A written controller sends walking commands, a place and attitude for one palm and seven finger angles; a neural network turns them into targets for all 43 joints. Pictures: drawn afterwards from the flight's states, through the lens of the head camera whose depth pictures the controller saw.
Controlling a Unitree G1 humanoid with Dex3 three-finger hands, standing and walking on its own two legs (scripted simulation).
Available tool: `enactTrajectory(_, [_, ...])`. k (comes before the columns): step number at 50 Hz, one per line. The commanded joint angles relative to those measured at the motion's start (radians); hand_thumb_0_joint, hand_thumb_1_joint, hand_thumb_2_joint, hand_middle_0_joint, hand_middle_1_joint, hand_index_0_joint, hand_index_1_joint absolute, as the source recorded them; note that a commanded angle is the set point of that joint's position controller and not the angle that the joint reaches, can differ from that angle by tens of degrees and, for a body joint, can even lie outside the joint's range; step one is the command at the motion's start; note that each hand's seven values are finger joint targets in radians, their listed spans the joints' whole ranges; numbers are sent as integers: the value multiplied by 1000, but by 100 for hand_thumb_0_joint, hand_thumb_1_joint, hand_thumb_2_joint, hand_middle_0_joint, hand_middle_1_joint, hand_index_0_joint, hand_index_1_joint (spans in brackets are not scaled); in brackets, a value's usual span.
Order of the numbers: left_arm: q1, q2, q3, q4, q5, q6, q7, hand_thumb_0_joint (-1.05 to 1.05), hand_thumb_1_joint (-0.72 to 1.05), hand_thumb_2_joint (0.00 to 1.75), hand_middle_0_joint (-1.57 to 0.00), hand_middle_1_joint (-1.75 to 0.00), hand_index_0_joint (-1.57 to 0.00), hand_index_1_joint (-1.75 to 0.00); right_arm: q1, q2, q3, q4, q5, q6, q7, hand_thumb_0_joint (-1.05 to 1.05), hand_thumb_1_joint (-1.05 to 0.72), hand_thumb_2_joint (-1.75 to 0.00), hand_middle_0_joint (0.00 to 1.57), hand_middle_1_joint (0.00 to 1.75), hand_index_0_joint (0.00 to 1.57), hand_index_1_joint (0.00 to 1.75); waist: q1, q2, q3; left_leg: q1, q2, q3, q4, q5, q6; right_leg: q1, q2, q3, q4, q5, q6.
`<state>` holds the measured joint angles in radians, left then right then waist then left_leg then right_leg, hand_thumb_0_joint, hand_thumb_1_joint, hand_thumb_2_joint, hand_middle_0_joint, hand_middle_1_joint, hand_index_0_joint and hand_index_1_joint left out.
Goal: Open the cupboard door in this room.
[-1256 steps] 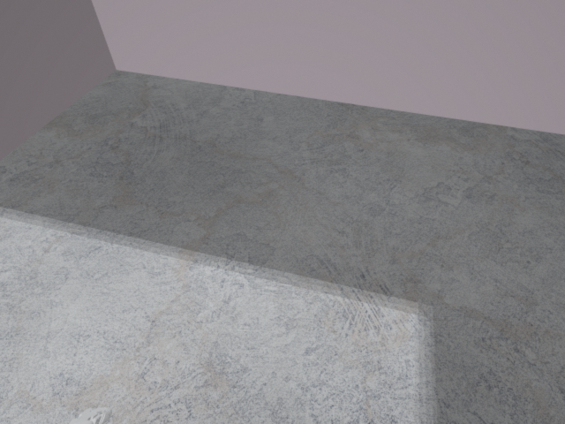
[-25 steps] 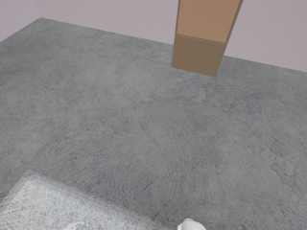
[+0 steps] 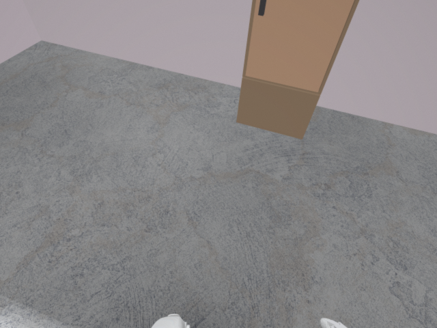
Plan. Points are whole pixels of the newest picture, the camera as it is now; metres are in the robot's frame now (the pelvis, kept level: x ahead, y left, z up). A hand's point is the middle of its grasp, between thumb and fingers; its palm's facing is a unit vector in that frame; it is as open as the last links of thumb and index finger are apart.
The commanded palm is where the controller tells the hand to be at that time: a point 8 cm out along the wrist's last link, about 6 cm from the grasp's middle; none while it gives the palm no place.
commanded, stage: turn or walk to find it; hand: left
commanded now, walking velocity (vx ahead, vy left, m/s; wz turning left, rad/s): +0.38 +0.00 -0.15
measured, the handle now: out of the picture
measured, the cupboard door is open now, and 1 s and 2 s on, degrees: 0 0 0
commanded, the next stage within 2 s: stand and wait in 0.30 s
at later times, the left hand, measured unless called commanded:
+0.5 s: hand (175, 229) +0.36 +0.14 -0.16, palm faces -0.16 -0.97 -0.18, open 7.3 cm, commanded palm none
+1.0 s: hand (171, 235) +0.35 +0.15 -0.17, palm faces +0.00 -0.98 -0.18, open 7.2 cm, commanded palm none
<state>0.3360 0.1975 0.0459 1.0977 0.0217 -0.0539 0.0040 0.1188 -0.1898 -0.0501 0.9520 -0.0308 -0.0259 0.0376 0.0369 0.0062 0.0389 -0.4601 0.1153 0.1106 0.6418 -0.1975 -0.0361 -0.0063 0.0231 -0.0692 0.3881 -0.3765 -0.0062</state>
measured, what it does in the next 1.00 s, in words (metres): walks ahead: left foot, then right foot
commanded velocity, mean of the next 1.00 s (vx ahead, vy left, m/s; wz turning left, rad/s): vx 0.11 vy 0.00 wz -0.03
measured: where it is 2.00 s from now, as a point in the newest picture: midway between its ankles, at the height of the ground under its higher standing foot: (222, 306)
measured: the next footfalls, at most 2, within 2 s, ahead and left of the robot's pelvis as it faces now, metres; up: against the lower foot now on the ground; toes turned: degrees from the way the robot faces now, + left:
left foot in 0.02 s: +0.14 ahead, +0.12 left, +0.00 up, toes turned +8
right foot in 0.52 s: +0.37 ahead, -0.14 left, +0.00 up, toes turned -13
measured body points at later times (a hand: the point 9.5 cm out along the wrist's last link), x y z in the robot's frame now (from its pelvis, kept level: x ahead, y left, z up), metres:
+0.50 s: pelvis +0.22 -0.01 +0.00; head +0.26 -0.02 +0.45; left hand +0.37 +0.20 -0.15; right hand +0.06 -0.19 -0.14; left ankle +0.11 +0.11 -0.73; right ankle +0.32 -0.14 -0.72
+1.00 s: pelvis +0.31 -0.03 +0.01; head +0.30 -0.01 +0.46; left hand +0.35 +0.20 -0.15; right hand +0.34 -0.26 -0.13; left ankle +0.32 +0.09 -0.73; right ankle +0.33 -0.13 -0.73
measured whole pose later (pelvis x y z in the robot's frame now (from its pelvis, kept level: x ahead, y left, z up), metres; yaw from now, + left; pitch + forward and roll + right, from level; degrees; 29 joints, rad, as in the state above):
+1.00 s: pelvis +0.31 -0.03 +0.01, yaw -4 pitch -2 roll -1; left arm 0.23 0.19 0.02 1.11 0.01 0.00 0.03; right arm 0.23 -0.16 -0.01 1.08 -0.02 -0.01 -0.02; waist 0.02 -0.03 0.00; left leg -0.18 0.06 0.10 0.46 -0.24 -0.01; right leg -0.19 -0.03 -0.17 0.42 -0.19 -0.02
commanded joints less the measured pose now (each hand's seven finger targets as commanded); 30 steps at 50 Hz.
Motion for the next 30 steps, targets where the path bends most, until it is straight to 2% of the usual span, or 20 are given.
enactTrajectory(1, [3, 102, 28, -59, -13, -22, -2, 0, 90, 90, -20, -30, -20, -30, 345, -218, -51, 45, -16, -52, -29, 0, -90, -90, 20, 30, 20, 30, -166, 192, -168, 580, 146, -224, -208, 6, 91, -341, -96, 31, 445, 324, -51])
enactTrajectory(2, [35, 63, 15, -73, -18, -26, -11, 0, 90, 90, -20, -30, -20, -30, 429, -295, -67, 73, -14, -44, -33, 0, -90, -90, 20, 30, 20, 30, -163, 389, -222, 714, 352, -523, -326, 15, 170, -558, 8, -9, 727, -179, -23])
enactTrajectory(3, [-16, 83, 13, -76, -12, -19, -1, 0, 90, 90, -20, -30, -20, -30, 401, -266, -59, 83, -2, -35, -46, 0, -90, -90, 20, 30, 20, 30, -165, 335, -213, 652, 381, -561, -389, -100, 177, -614, -34, 92, 868, -169, -31])
enactTrajectory(4, [-80, 88, 16, -82, -12, -19, -11, 0, 90, 90, -20, -30, -20, -30, 320, -214, -47, 55, 4, -34, -47, 0, -90, -90, 20, 30, 20, 30, -137, 188, -109, 542, 355, -492, -393, -121, 191, -658, -94, 97, 908, -75, -31])
enactTrajectory(5, [-113, 73, 19, -79, -4, -18, -21, 0, 90, 90, -20, -30, -20, -30, 277, -163, -35, 50, -1, -43, -45, 0, -90, -90, 20, 30, 20, 30, -118, 111, -34, 444, 315, -394, -410, -76, 180, -653, -122, 92, 902, -8, -24])
enactTrajectory(6, [-116, 57, 18, -76, 3, -10, -25, 0, 90, 90, -20, -30, -20, -30, 261, -126, -24, 52, -2, -52, -47, 0, -90, -90, 20, 30, 20, 30, -95, 75, 0, 372, 283, -320, -425, -17, 164, -619, -136, 88, 879, 25, -16])
enactTrajectory(8, [-69, 21, 16, -61, 8, 15, -27, 0, 90, 90, -20, -30, -20, -30, 239, -99, -17, 63, 4, -62, -50, 0, -90, -90, 20, 30, 20, 30, -50, 72, 6, 309, 231, -185, -444, 39, 146, -578, -144, 74, 842, 77, 0])
enactTrajectory(10, [-64, 10, 20, -60, 12, 27, -28, 0, 90, 90, -20, -30, -20, -30, 261, -81, -15, 80, 8, -69, -53, 0, -90, -90, 20, 30, 20, 30, -38, 76, 6, 305, 195, -125, -459, 98, 136, -591, -147, 65, 823, 147, 14])
enactTrajectory(12, [-78, 5, 23, -72, 10, 37, -30, 0, 90, 90, -20, -30, -20, -30, 273, -76, -16, 92, 12, -72, -54, 0, -90, -90, 20, 30, 20, 30, -26, 89, 16, 338, 189, -81, -470, 133, 147, -652, -157, 58, 799, 197, 31])
enactTrajectory(16, [-201, -7, 15, -119, 11, 36, -34, 0, 90, 90, -20, -30, -20, -30, 355, -56, -15, 133, 13, -72, -57, 0, -90, -90, 20, 30, 20, 30, -51, 97, 66, 403, 171, -30, -457, 293, 154, -702, -163, 5, 615, 240, 45])
enactTrajectory(19, [-284, -19, 0, -141, 2, 28, -26, 0, 90, 90, -20, -30, -20, -30, 397, -55, -11, 160, 7, -61, -59, 0, -90, -90, 20, 30, 20, 30, -80, 122, 85, 406, 160, 20, -390, 533, 148, -597, -125, -49, 387, 224, 29])
enactTrajectory(21, [-279, -23, -3, -136, 1, 24, -21, 0, 90, 90, -20, -30, -20, -30, 398, -62, -13, 170, 8, -52, -63, 0, -90, -90, 20, 30, 20, 30, -77, 139, 72, 407, 160, 37, -338, 621, 140, -504, -92, -68, 301, 236, 14])
enactTrajectory(22, [-257, -16, -2, -128, 1, 21, -17, 0, 90, 90, -20, -30, -20, -30, 392, -68, -16, 176, 8, -48, -66, 0, -90, -90, 20, 30, 20, 30, -66, 154, 52, 409, 169, 29, -298, 655, 134, -441, -84, -64, 263, 237, 1])
enactTrajectory(24, [-103, 21, 1, -79, 2, 7, -8, 0, 90, 90, -20, -30, -20, -30, 371, -79, -18, 179, 16, -41, -67, 0, -90, -90, 20, 30, 20, 30, 8, 118, -31, 408, 146, 30, -127, 678, 96, -233, -50, -86, 132, 322, -9])
enactTrajectory(25, [9, 67, 9, -41, 5, -7, -1, 0, 90, 90, -20, -30, -20, -30, 370, -67, -16, 177, 21, -42, -63, 0, -90, -90, 20, 30, 20, 30, 56, 64, -107, 339, 113, 45, 16, 545, 61, -47, -93, -56, 76, 502, -12])
enactTrajectory(26, [117, 152, 26, -3, 8, -21, 14, 0, 90, 90, -20, -30, -20, -30, 405, -18, -9, 173, 31, -43, -56, 0, -90, -90, 20, 30, 20, 30, 77, -117, -221, 131, 25, 83, 248, 143, 25, 211, -305, 144, 139, 932, -75])
enactTrajectory(27, [166, 207, 33, 14, -9, -27, 17, 0, 90, 90, -20, -30, -20, -30, 439, -1, -8, 163, 38, -31, -60, 0, -90, -90, 20, 30, 20, 30, 49, -185, -278, 32, -75, 13, 468, -437, 1, 271, -477, 297, 128, 1311, -182])
enactTrajectory(28, [95, 207, 35, -3, -17, -30, 20, 0, 90, 90, -20, -30, -20, -30, 415, 2, -3, 160, 43, -13, -62, 0, -90, -90, 20, 30, 20, 30, 34, -239, -323, 41, -38, -101, 536, -441, 3, 188, -492, 320, 66, 1173, -216])
enactTrajectory(29, [-1, 164, 25, -27, -19, -16, 27, 0, 90, 90, -20, -30, -20, -30, 377, -4, -5, 155, 40, -2, -64, 0, -90, -90, 20, 30, 20, 30, 14, -161, -227, 15, -19, -119, 566, -390, 3, 96, -466, 293, 27, 993, -212])
enactTrajectory(30, [-69, 127, 14, -44, -18, -11, 32, 0, 90, 90, -20, -30, -20, -30, 339, 10, 2, 162, 33, 4, -62, 0, -90, -90, 20, 30, 20, 30, -4, -77, -154, 13, 6, -120, 535, -330, 1, -6, -415, 228, 6, 880, -187])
